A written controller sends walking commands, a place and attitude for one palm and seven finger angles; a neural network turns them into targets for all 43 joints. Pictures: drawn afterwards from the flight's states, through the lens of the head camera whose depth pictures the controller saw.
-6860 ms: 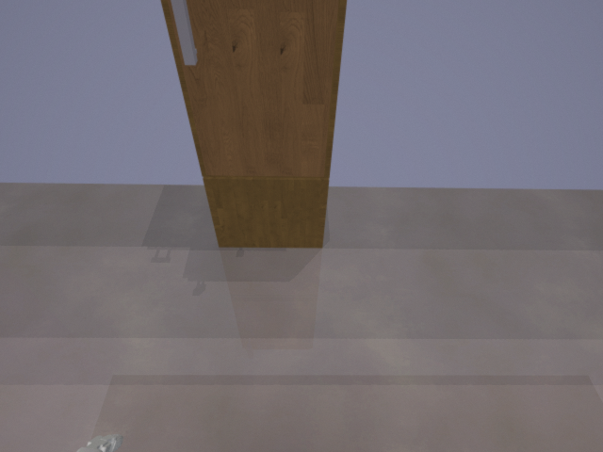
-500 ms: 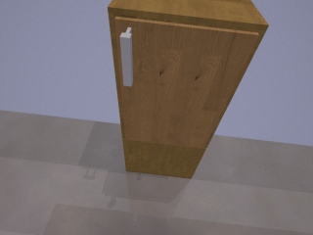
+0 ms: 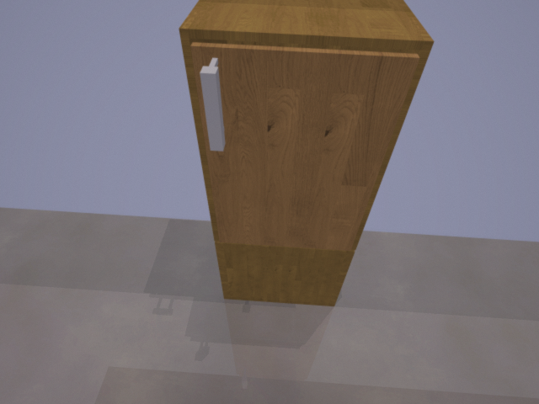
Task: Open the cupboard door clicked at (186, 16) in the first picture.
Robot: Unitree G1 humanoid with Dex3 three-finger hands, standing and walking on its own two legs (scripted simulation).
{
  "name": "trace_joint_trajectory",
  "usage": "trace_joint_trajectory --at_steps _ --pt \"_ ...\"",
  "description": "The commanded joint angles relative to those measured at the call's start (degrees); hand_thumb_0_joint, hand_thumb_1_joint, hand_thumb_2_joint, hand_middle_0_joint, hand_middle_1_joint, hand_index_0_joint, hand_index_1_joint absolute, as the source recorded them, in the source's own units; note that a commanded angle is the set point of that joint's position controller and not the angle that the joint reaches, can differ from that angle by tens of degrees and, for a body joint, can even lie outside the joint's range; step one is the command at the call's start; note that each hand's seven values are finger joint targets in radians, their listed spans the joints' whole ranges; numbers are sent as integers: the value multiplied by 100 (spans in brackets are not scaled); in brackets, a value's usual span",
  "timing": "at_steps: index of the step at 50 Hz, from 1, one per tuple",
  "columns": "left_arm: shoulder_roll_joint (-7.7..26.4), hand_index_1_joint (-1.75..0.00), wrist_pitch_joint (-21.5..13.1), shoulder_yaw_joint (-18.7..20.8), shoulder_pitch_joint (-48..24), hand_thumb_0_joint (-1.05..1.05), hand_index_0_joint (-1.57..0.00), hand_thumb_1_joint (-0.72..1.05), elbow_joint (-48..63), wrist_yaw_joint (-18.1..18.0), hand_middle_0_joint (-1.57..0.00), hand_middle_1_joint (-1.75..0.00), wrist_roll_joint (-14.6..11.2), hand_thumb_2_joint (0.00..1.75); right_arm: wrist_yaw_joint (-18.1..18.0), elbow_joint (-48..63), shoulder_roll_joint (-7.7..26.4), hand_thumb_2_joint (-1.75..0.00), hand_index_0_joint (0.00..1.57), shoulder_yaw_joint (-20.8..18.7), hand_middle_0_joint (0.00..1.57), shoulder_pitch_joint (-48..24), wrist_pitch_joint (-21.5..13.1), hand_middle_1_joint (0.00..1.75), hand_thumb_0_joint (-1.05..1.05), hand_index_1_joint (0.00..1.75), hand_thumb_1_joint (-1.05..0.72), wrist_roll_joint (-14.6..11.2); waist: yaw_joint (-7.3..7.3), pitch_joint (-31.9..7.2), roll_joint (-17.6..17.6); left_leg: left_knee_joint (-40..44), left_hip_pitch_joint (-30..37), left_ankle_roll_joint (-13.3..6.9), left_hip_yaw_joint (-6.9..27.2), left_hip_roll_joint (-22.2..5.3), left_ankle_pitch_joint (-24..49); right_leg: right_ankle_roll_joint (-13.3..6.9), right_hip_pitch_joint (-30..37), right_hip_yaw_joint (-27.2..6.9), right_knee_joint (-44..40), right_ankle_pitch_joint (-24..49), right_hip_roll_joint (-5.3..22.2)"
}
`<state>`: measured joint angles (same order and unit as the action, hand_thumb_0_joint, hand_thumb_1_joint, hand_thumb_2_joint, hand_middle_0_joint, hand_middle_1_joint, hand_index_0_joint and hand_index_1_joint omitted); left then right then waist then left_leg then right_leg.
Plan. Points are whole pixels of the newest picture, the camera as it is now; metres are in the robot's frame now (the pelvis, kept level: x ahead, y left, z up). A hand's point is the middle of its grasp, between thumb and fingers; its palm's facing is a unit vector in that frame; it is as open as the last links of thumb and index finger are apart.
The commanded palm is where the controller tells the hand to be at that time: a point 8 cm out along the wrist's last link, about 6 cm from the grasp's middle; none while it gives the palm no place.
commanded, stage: come to a stop and stand still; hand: left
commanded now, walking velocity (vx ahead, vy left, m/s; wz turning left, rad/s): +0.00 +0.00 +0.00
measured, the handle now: (216, 105) +0.61 +0.14 +0.14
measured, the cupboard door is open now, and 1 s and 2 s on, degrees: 0 0 0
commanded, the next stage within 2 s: look again from close up in 0.22 s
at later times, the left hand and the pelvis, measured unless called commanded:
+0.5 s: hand out of the picture -0.02 +0.16 -0.19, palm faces +0.05 -0.98 -0.18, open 7.4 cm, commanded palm none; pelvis +0.00 +0.00 -0.01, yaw +1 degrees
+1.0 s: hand out of the picture +0.00 +0.16 -0.18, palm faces +0.04 -0.98 -0.17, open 7.4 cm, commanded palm none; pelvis +0.00 -0.01 -0.01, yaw +1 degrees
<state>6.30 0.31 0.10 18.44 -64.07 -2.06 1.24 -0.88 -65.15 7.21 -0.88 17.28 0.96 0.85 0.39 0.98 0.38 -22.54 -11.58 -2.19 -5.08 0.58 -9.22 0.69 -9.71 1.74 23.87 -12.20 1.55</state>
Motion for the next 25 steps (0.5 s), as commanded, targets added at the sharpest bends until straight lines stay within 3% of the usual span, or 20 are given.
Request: trace_joint_trajectory --at_steps 1,11,15,16,17,18,19,23,25 --pt "514 -30 -53 114 478 0 -20 90 144 -40 -20 -30 -8 90 -60 137 522 -90 20 -94 20 355 -62 30 0 30 -90 8 -14 626 -144 809 -392 78 880 -635 -1541 -150 -620 -524 -632 -955 378" --pt "361 -30 -88 121 663 0 -20 90 112 -41 -20 -30 -7 90 -82 101 363 -90 20 -101 20 565 -97 30 0 30 -90 3 -19 588 -50 702 -463 60 873 -643 -1377 -180 -692 -539 -550 -836 381" --pt "324 -30 -116 122 688 0 -20 90 100 -48 -20 -30 -15 90 -96 92 318 -90 20 -92 20 586 -138 30 0 30 -90 -9 -14 407 -81 634 -311 61 843 -668 -1041 -196 -578 -523 -477 -441 391" --pt "616 -30 -228 12 791 0 -20 90 12 -236 -20 -30 79 90 -15 540 646 -90 20 -20 20 -124 -232 30 0 30 -90 -10 -244 649 50 -528 -684 230 494 -676 -431 -255 -626 -478 -379 288 531" --pt "765 -30 -337 46 655 0 -20 90 58 -183 -20 -30 38 90 31 722 519 -90 20 30 20 -65 -267 30 0 30 -90 -44 -26 314 42 -452 -399 274 526 -556 -368 -360 -676 -637 -495 178 773" --pt "710 -30 -337 83 558 0 -20 90 232 -153 -20 -30 22 90 1 667 326 -90 20 30 20 371 -291 30 0 30 -90 22 88 -103 -75 -435 -230 190 651 -439 -491 -411 -526 -703 -294 -428 760" --pt "708 -30 -326 86 479 0 -20 90 287 -136 -20 -30 -2 90 -7 643 398 -90 20 31 20 491 -305 30 0 30 -90 34 110 -330 -6 -495 -205 138 692 -480 -176 -403 -511 -582 -129 -383 640" --pt "565 -30 -231 72 436 0 -20 90 396 -81 -20 -30 -8 90 -47 744 528 -90 20 10 20 407 -300 30 0 30 -90 21 44 69 -348 -102 -576 10 946 -680 -374 -354 -608 -315 189 -273 385" --pt "530 -30 -211 64 507 0 -20 90 414 -65 -20 -30 -2 90 -56 776 567 -90 20 -2 20 323 -296 30 0 30 -90 8 -3 315 -132 38 -813 -19 996 -665 -623 -332 -570 -329 178 -184 356"
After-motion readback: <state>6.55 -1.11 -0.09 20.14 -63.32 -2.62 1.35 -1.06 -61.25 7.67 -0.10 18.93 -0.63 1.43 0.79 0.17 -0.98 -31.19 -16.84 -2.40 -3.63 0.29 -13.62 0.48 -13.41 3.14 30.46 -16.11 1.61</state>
